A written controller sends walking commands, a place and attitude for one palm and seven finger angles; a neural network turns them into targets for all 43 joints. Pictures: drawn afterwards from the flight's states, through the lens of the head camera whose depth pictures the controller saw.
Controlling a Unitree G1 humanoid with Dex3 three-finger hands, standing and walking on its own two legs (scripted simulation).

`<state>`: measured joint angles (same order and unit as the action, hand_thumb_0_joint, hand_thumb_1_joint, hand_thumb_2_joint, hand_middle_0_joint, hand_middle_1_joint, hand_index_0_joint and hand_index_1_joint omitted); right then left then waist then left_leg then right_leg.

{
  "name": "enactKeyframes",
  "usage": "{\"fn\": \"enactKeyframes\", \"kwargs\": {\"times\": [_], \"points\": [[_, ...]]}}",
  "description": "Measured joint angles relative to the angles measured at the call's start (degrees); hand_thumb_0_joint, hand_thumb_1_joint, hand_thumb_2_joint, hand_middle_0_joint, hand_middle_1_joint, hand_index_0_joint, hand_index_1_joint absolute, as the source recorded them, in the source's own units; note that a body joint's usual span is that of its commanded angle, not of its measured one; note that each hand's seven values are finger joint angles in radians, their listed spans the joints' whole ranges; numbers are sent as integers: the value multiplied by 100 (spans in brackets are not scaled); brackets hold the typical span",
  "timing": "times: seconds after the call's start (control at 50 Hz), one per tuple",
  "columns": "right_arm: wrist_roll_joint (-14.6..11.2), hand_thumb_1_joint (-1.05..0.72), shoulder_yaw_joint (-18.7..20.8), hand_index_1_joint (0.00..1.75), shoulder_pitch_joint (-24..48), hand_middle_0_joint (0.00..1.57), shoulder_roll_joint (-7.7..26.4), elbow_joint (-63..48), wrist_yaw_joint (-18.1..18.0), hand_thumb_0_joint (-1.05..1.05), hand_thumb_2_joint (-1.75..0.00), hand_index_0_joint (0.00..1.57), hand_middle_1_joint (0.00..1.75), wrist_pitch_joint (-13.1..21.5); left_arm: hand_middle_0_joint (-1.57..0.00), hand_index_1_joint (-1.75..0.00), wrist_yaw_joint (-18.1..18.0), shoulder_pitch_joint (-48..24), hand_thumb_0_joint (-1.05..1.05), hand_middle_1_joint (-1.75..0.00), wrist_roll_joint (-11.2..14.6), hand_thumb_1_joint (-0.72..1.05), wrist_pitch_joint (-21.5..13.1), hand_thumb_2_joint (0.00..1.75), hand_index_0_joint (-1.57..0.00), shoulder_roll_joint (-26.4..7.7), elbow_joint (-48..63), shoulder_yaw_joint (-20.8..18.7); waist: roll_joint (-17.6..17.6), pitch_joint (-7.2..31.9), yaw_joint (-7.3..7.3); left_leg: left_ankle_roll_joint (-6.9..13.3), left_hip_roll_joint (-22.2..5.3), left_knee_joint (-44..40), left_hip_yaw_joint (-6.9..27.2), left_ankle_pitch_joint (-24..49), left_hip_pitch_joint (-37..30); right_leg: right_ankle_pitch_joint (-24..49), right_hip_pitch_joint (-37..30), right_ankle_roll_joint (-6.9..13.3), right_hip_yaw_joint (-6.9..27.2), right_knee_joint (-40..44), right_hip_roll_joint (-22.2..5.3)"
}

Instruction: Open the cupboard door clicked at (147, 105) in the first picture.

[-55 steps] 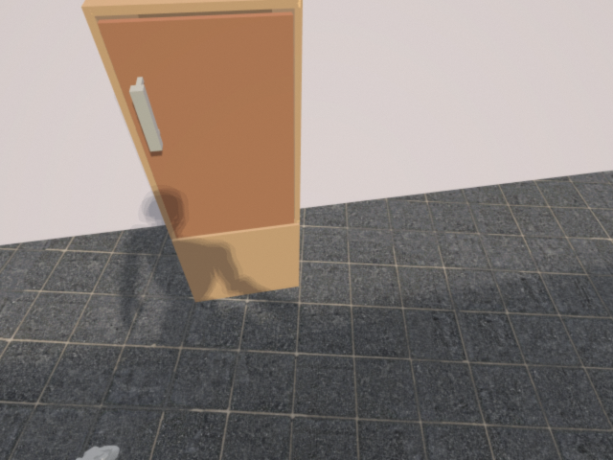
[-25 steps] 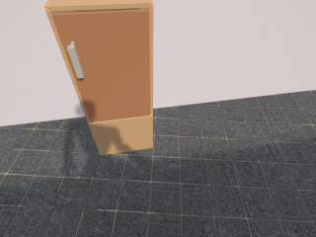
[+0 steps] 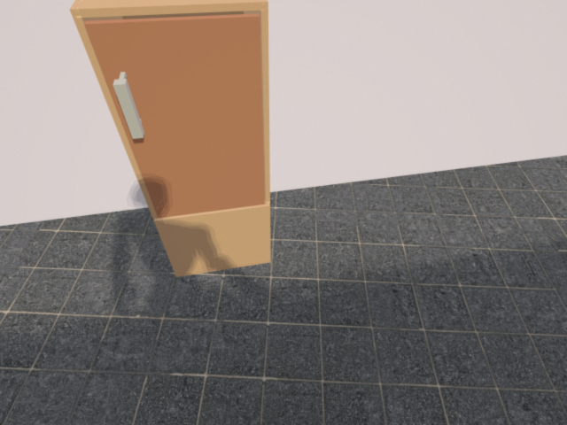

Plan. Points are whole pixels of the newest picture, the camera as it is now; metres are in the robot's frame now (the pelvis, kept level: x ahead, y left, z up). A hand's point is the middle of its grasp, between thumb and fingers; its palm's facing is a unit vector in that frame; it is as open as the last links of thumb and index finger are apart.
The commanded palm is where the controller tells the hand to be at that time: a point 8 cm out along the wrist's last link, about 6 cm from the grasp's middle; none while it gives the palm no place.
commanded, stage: look at it before walking up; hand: left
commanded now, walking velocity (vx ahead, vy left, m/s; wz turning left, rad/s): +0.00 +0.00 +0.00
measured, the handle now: (130, 105) +0.76 +0.40 +0.04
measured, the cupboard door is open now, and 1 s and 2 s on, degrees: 0 0 0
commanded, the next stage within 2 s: turn to face it in 0.44 s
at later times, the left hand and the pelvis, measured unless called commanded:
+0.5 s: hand out of the picture +0.09 +0.25 -0.15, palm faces -0.03 -0.94 -0.34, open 7.4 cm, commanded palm none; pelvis +0.01 +0.00 +0.00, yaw +0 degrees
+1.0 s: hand out of the picture +0.03 +0.21 -0.18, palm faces +0.08 -0.97 -0.24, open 7.4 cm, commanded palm none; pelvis -0.01 +0.01 -0.01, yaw +6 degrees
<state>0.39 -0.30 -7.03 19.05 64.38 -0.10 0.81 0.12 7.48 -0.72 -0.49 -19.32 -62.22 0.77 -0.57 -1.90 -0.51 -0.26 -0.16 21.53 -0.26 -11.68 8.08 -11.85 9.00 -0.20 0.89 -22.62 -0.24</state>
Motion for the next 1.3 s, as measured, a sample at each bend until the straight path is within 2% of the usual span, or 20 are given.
{"fn": "enactKeyframes", "kwargs": {"times": [0.66,0.78,1.02,1.06,1.14,1.2,1.24,1.3], "points": [[-15,-91,-12,30,122,21,40,-87,-18,1,-90,20,30,-6,-20,-30,-22,-37,0,-30,0,90,25,90,-20,-57,19,-37,7,-22,24,15,54,-111,82,-10,-133,-62,-158,-24,-84,81,-58],[-1,-91,8,30,1,20,-98,-199,-37,1,-90,20,29,-132,-20,-30,-117,-4,0,-30,10,90,126,90,-20,107,176,-61,22,-37,11,8,116,280,229,-136,169,-242,70,-37,-231,-287,-121],[29,-91,33,30,-387,20,-748,-460,24,1,-90,20,29,-275,-20,-30,-140,398,0,-30,-9,90,295,90,-20,617,386,-85,-30,-134,29,83,311,1176,482,-413,860,-579,591,-92,-486,-1079,-305],[35,-91,33,30,-454,20,-855,-492,19,1,-90,20,29,-257,-20,-30,-151,432,0,-30,-6,90,311,90,-20,625,383,-121,-88,-149,42,103,356,1159,503,-376,907,-711,693,-112,-437,-1243,-308],[37,-92,79,30,-567,21,-974,-529,-54,1,-90,21,30,-231,-20,-30,-187,481,0,-30,6,90,287,90,-20,642,394,-187,-82,-145,30,85,403,911,655,-157,936,-1288,817,-100,-219,-1827,-137],[19,-92,129,30,-629,21,-922,-531,-80,1,-90,21,30,-238,-20,-30,-200,583,0,-30,22,90,188,90,-20,688,453,-198,10,-91,49,-1,420,870,789,-67,1014,-876,483,-123,-197,-1144,-65],[-8,-92,179,30,-628,21,-838,-503,-83,1,-90,21,30,-260,-20,-30,-211,669,0,-30,-9,91,99,90,-20,758,427,-195,138,-67,71,-13,373,1160,810,-330,1137,-693,360,13,-254,-899,-6],[47,-92,268,30,-678,20,-735,-453,-38,1,-90,20,29,-332,-20,-30,-172,907,0,-30,-48,91,19,90,-20,844,383,-177,161,46,96,24,274,2319,454,-1001,1449,-719,161,154,-368,-726,-52]]}}
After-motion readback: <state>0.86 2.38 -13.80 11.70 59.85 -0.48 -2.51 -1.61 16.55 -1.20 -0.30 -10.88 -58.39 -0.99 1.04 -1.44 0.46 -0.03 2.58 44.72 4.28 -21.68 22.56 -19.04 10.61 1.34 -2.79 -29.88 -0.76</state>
